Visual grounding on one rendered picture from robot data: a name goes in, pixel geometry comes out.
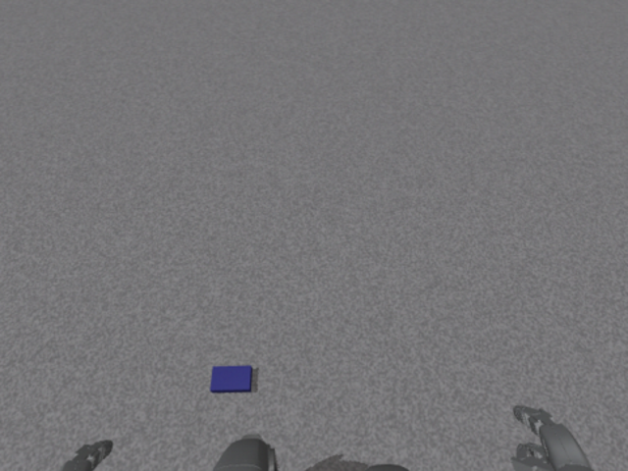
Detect right robot hand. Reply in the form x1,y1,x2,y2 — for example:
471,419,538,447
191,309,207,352
511,405,592,471

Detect left robot hand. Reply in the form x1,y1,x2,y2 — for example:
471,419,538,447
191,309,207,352
59,440,113,471

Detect small box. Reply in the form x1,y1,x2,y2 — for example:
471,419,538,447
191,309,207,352
210,366,252,393

